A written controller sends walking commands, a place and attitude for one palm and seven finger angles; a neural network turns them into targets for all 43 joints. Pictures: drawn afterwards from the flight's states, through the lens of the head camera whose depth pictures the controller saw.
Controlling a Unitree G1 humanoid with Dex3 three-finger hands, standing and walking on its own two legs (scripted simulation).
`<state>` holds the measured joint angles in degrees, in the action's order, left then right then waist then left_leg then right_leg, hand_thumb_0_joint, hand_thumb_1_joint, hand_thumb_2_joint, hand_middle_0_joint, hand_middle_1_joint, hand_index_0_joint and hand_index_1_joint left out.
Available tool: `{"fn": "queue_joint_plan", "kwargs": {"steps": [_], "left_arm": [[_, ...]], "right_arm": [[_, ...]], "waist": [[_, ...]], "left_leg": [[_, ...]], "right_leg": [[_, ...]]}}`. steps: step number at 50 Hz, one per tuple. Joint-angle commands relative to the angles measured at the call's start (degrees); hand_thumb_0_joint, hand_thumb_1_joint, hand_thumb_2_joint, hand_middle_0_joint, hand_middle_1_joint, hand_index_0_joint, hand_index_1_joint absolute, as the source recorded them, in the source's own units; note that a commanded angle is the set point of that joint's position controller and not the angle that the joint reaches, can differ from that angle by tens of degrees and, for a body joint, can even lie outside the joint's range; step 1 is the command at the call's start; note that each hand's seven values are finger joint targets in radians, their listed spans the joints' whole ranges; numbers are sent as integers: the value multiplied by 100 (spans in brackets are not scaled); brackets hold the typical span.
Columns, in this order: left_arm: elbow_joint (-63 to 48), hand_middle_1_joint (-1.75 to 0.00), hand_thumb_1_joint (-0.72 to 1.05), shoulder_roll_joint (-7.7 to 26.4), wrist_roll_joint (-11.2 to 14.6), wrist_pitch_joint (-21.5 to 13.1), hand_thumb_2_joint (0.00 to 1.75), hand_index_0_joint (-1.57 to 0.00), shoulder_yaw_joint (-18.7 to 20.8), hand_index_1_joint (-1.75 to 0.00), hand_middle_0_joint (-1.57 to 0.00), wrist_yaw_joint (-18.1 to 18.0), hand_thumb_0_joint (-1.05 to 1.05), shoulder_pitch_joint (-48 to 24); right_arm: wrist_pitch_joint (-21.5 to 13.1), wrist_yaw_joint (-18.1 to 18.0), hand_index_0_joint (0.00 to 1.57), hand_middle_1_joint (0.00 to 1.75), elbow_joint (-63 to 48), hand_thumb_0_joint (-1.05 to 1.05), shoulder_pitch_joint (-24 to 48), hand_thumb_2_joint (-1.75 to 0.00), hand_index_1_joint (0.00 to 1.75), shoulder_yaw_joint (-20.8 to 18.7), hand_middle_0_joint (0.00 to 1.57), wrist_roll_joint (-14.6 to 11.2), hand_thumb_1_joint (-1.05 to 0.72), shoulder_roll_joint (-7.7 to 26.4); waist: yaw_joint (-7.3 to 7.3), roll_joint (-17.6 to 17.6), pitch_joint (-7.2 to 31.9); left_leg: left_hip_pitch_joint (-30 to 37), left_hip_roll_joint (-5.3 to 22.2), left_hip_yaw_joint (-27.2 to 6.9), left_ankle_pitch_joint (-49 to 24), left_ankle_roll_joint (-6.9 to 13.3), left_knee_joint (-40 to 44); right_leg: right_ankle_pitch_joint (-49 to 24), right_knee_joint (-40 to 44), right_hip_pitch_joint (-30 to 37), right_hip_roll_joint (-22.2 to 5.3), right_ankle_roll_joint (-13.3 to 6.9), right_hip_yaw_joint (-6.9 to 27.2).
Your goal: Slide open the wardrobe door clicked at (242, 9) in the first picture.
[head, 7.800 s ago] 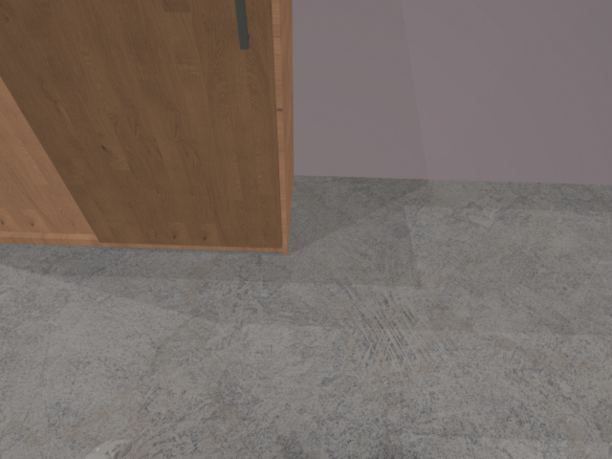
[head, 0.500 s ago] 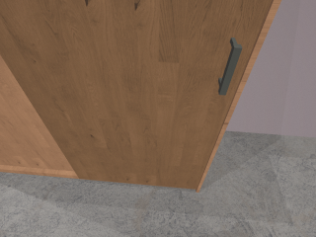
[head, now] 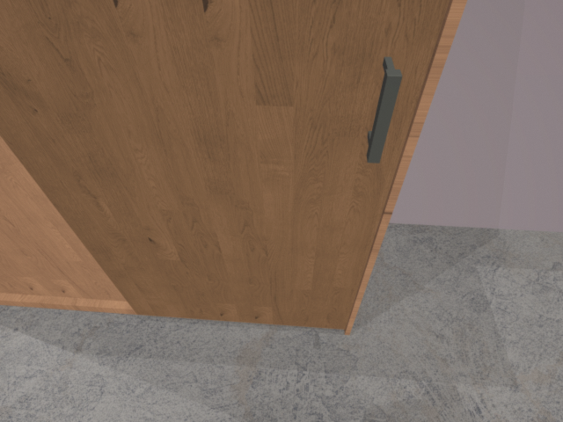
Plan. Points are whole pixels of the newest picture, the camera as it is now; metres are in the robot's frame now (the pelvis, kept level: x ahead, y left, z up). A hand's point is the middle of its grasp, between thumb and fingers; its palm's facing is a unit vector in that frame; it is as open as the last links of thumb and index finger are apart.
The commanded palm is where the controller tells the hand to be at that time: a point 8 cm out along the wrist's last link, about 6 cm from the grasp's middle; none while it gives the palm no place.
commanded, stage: come to a stop and stand still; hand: right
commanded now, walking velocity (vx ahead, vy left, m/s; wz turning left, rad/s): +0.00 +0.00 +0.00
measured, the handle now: (380, 112) +0.52 -0.12 +0.18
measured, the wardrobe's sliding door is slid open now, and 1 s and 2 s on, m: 0.00 0.00 0.00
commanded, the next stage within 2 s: look again from close up in 0.94 s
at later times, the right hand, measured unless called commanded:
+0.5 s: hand out of the picture +0.03 -0.18 -0.18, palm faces +0.04 +0.98 -0.18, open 7.4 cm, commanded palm none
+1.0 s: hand out of the picture +0.07 -0.20 -0.17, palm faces +0.04 +0.97 -0.24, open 7.4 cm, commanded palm none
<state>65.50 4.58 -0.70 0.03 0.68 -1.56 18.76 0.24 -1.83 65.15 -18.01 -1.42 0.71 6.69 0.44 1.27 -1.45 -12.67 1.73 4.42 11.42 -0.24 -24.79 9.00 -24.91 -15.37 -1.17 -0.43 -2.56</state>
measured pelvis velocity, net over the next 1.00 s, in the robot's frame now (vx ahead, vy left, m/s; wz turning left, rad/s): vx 0.05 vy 0.00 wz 0.00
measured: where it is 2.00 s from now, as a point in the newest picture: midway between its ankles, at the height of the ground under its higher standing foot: outside the picture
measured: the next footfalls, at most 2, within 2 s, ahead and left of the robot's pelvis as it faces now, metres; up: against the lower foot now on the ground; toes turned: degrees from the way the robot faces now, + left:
none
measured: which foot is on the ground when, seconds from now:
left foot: down 0.00-1.00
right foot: down 0.00-1.00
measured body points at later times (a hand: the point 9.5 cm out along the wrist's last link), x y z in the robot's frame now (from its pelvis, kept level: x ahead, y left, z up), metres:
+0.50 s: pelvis +0.03 +0.00 +0.00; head +0.04 -0.01 +0.45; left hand +0.04 +0.22 -0.15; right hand +0.03 -0.23 -0.16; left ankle +0.02 +0.12 -0.74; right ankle +0.05 -0.11 -0.74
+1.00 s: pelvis +0.05 +0.00 +0.01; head +0.06 +0.00 +0.46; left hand +0.08 +0.26 -0.14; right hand +0.07 -0.25 -0.15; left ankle +0.02 +0.12 -0.74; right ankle +0.05 -0.11 -0.74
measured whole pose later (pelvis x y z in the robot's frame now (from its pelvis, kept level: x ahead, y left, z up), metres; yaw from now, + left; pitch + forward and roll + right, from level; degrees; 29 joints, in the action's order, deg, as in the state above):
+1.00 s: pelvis +0.05 +0.00 +0.01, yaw +0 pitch -2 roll +0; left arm 65.4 12.7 -0.4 -1.0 0.2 -1.0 10.8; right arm -1.0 -1.1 64.9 -11.7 -1.2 0.5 13.0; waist 0.5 0.7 -2.7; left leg -4.9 1.7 4.7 13.2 -0.3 -19.8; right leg 10.8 -20.4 -8.0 -0.9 0.1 -2.4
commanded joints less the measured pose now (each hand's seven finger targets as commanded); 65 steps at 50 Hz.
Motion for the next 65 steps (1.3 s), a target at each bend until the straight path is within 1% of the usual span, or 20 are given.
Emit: {"fn": "queue_joint_plan", "kwargs": {"steps": [1, 8, 12, 14, 21, 26, 30, 40, 43, 44, 51, 52, 53, 54, 55, 57, 58, 61, 64, 65], "left_arm": [[-216, -30, 90, 713, 7, -117, 90, -20, 147, -30, -20, -59, 0, 271], [-201, -30, 90, 773, 31, -146, 90, -20, 131, -30, -20, -48, 0, 175], [-204, -30, 90, 860, 34, -170, 90, -20, 110, -30, -20, -46, 0, 76], [-201, -30, 90, 919, 31, -169, 90, -20, 114, -30, -20, -42, 0, 2], [-221, -30, 90, 1038, 29, -183, 90, -20, 108, -30, -20, -37, 0, -141], [-221, -30, 90, 1128, 26, -182, 90, -20, 101, -30, -20, -33, 0, -218], [-214, -30, 90, 1219, 24, -208, 90, -20, 110, -30, -20, -31, 0, -260], [-235, -30, 90, 1444, 24, -213, 90, -20, 128, -30, -20, -22, 0, -469], [-238, -30, 90, 1530, 17, -215, 90, -20, 131, -30, -20, -23, 0, -583], [-246, -30, 90, 1556, 18, -210, 90, -20, 129, -30, -20, -21, 0, -623], [-295, -30, 90, 1745, 19, -217, 90, -20, 132, -30, -20, -11, 0, -799], [-613, -30, 90, 1351, 52, -259, 90, -20, 45, -30, -20, 51, 0, -788], [-723, -30, 90, 1097, 11, -180, 90, -20, -7, -30, -20, 80, 0, -393], [-717, -30, 90, 1205, -4, -172, 90, -20, -7, -30, -20, 76, 0, -423], [-751, -30, 90, 1223, -45, -235, 90, -20, -12, -30, -20, 94, 0, -306], [-887, -30, 90, 1389, -22, -213, 90, -20, -15, -30, -20, 53, 0, -352], [-924, -30, 90, 1397, -16, -193, 90, -20, -15, -30, -20, 35, 0, -392], [-993, -30, 90, 1430, -15, -172, 90, -20, -23, -30, -20, 31, 0, -376], [-986, -30, 90, 1395, -15, -148, 90, -20, -30, -30, -20, 49, 0, -378], [-944, -30, 90, 1335, -22, -164, 90, -20, -43, -30, -20, 48, 0, -316]], "right_arm": [[-80, -27, 20, 30, -109, 0, -517, -90, 30, -13, 20, 44, -90, 365], [-147, -40, 20, 30, -84, 0, -446, -90, 30, 16, 20, 33, -90, 456], [-164, -45, 20, 30, -86, 0, -407, -90, 30, 14, 20, 22, -90, 565], [-162, -42, 20, 30, -81, 0, -371, -90, 30, 10, 20, 18, -90, 617], [-166, -37, 20, 30, -125, 0, -195, -90, 30, -9, 20, 17, -90, 784], [-161, -23, 20, 30, -162, 0, -23, -90, 30, -21, 20, 14, -90, 890], [-172, -17, 20, 30, -200, 0, 72, -90, 30, -46, 20, 15, -90, 998], [-211, 4, 20, 30, -262, 0, 316, -90, 30, -83, 20, 11, -90, 1258], [-211, 12, 20, 30, -259, 0, 378, -90, 30, -91, 20, 4, -90, 1325], [-210, 17, 20, 30, -263, 0, 426, -90, 30, -98, 20, 3, -90, 1368], [-218, 37, 20, 30, -280, 0, 552, -90, 30, -115, 20, 7, -90, 1551], [-317, -243, 20, 30, -212, 0, -60, -90, 30, 55, 20, 71, -90, 1014], [-343, -192, 20, 30, -458, 0, 210, -90, 30, 32, 20, 12, -90, 1330], [-317, -125, 20, 30, -513, 0, 372, -90, 30, 64, 20, -11, -90, 1310], [-353, -95, 20, 30, -533, 0, 311, -90, 30, 43, 20, 6, -90, 1273], [-286, -78, 20, 30, -576, 0, 187, -90, 30, 67, 20, -14, -90, 1243], [-252, -68, 20, 30, -571, 0, 203, -90, 30, 85, 20, -18, -90, 1205], [-199, -37, 20, 30, -634, 0, 278, -90, 30, 108, 20, 2, -90, 1192], [-143, -16, 20, 30, -648, 0, 260, -90, 30, 133, 20, -3, -90, 1177], [-148, -10, 20, 30, -653, 0, 246, -90, 30, 124, 20, 11, -90, 1170]], "waist": [[23, -423, -292], [-44, -29, -316], [-37, -123, -204], [-30, -167, -264], [-11, -236, -210], [-11, -171, -275], [12, -152, -112], [-3, -51, -18], [-4, -187, -58], [-3, -143, -106], [-4, -191, 42], [19, -155, 61], [-220, -243, 381], [-172, -633, 258], [-143, -855, 592], [-85, -661, 733], [-77, -381, 559], [-66, 8, 21], [-52, 75, -401], [-41, -11, -403]], "left_leg": [[-45, 337, -421, 304, 64, 459], [-151, 454, -530, 116, 59, 635], [-28, 484, -538, -40, 57, 654], [-39, 489, -536, 17, 50, 675], [162, 526, -518, -199, 58, 711], [235, 531, -517, -178, 61, 749], [393, 557, -476, -384, 71, 728], [570, 594, -483, -671, 117, 804], [549, 612, -511, -657, 120, 851], [538, 606, -509, -610, 120, 870], [676, 640, -505, -744, 129, 921], [479, 829, -826, -2673, 33, 507], [605, 964, -754, -2215, 240, 268], [438, 818, -621, -1497, 306, 160], [622, 694, -496, -1724, 313, -40], [618, 542, -398, -1216, 270, -138], [480, 510, -377, -973, 253, -92], [234, 477, -398, -602, 215, -13], [-80, 449, -468, 219, 183, 180], [-20, 440, -457, 140, 190, 161]], "right_leg": [[1311, 1003, -202, -621, -118, 856], [525, 804, 231, -542, -95, 652], [85, 721, 413, -524, -80, 573], [161, 755, 417, -521, -72, 570], [-210, 708, 514, -530, -62, 547], [-209, 743, 471, -528, -46, 562], [-502, 705, 593, -560, -60, 567], [-787, 667, 738, -569, -48, 573], [-760, 699, 779, -571, -42, 554], [-701, 720, 761, -569, -37, 561], [-839, 729, 873, -593, -36, 573], [-1204, -492, 569, -527, 60, 201], [-226, -255, 502, -407, 29, 331], [-314, -15, 483, -417, -1, 381], [-1335, -57, 537, -500, -2, 437], [-1751, -133, 695, -571, -86, 493], [-1553, -97, 628, -581, -114, 504], [-1017, 61, 370, -521, -141, 515], [-171, 300, 173, -455, -150, 527], [-274, 322, 165, -439, -159, 523]]}}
